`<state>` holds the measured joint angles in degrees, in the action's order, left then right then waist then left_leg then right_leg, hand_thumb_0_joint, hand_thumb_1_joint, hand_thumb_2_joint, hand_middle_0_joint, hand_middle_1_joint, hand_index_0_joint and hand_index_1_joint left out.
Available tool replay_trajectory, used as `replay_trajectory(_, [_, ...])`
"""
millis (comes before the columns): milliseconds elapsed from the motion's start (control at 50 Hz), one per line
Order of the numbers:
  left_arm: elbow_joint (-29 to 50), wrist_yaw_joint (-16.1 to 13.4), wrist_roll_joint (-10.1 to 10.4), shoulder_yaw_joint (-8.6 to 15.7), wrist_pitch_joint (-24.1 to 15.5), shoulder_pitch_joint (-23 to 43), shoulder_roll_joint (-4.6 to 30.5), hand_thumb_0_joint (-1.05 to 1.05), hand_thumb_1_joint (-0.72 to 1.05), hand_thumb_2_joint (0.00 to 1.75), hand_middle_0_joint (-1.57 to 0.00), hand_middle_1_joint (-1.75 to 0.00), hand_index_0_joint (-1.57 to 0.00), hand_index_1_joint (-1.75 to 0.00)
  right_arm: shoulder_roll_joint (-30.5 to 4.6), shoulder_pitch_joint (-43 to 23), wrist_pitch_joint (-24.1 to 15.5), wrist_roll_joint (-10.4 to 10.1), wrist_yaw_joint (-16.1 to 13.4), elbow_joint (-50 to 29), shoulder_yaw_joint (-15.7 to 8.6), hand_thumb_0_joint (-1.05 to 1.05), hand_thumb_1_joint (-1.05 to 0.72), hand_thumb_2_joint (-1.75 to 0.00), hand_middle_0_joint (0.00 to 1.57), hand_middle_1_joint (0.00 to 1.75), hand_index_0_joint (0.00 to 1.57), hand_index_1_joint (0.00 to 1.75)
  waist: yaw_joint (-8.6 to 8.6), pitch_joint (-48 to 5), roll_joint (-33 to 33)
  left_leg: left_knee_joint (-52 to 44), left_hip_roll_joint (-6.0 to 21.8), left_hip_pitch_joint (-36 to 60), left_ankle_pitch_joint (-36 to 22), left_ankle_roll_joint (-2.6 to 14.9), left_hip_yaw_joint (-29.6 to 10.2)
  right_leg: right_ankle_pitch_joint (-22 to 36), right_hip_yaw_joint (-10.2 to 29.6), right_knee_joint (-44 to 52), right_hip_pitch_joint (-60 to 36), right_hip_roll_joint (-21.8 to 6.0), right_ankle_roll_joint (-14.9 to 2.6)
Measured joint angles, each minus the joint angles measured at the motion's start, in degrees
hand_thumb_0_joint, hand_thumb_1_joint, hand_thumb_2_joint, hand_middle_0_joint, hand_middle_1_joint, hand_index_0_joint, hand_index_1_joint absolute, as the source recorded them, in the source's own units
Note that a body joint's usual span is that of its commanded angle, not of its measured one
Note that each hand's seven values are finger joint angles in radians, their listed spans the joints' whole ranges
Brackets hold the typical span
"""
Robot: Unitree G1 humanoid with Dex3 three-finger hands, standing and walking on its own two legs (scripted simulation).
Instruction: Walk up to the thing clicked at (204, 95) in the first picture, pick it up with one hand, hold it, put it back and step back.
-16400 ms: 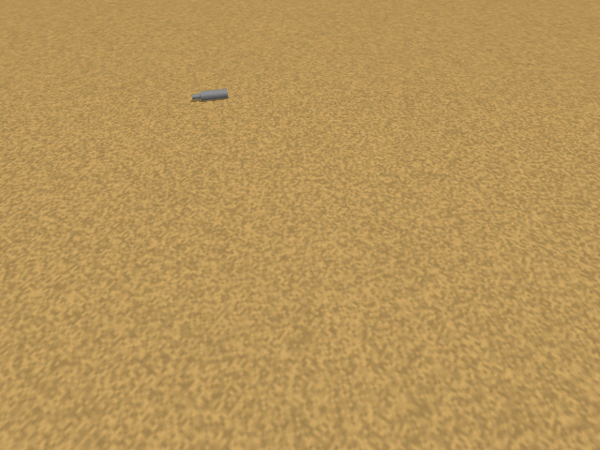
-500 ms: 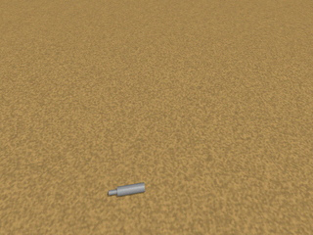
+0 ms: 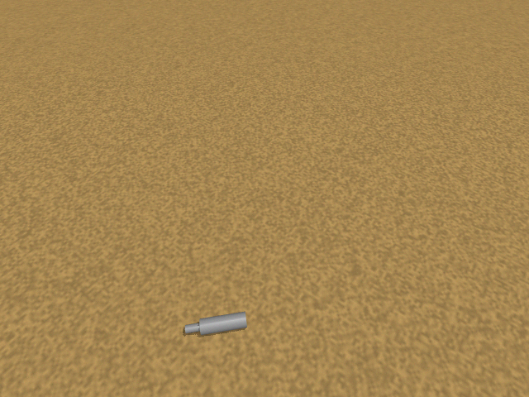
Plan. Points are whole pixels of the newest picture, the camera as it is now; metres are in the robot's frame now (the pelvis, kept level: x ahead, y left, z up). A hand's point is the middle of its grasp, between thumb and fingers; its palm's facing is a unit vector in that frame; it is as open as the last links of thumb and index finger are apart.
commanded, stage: stand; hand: left
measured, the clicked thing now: (216, 324) +0.51 +0.20 -0.75
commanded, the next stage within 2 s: none
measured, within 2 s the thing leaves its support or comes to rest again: neither
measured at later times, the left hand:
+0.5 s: hand out of the picture +0.06 +0.25 -0.16, palm faces -0.02 -0.94 -0.34, open 7.4 cm
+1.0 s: hand out of the picture +0.06 +0.26 -0.16, palm faces -0.03 -0.94 -0.34, open 7.4 cm
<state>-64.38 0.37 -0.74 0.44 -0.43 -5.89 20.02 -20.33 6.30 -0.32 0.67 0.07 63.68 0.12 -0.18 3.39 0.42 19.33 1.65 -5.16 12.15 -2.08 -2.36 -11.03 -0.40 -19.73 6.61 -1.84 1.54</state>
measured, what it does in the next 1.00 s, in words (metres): stands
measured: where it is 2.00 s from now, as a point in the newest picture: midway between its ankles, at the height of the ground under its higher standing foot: outside the picture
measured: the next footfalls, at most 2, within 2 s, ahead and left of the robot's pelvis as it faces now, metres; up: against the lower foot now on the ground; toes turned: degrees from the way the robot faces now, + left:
none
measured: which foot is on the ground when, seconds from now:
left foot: down 0.00-1.00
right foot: down 0.00-1.00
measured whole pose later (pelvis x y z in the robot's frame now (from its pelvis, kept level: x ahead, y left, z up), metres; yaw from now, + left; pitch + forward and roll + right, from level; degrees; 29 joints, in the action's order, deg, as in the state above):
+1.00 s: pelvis -0.01 +0.00 +0.00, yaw +0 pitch -2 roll +0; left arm -64.4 0.5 -0.8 0.4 -0.4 -7.0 20.2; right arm -20.3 7.9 -0.2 0.8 0.3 64.0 0.0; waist 0.0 3.6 0.3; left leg 19.5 1.6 -5.8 11.5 -2.0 -2.3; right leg -10.2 -0.3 -19.7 7.2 -1.9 1.6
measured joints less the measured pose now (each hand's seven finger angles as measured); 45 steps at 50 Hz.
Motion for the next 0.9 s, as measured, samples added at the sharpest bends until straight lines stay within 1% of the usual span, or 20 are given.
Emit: replay_trajectory(900, [-0.1, 0.2, -0.1, 0.1, 0.0, -1.2, 0.2, 0.0, 0.9, 0.9, -0.21, -0.3, -0.2, -0.3, 0.1, 1.8, 0.2, 0.2, 0.3, 0.2, -0.2, 0.0, -0.9, -0.9, 0.21, 0.3, 0.21, 0.3, 0.21, 0.3, -0.2, 0.3, 0.0, -0.7, -0.7, 0.03, 0.0, 0.9, 0.1, 0.1, 0.6, 0.0, -0.01])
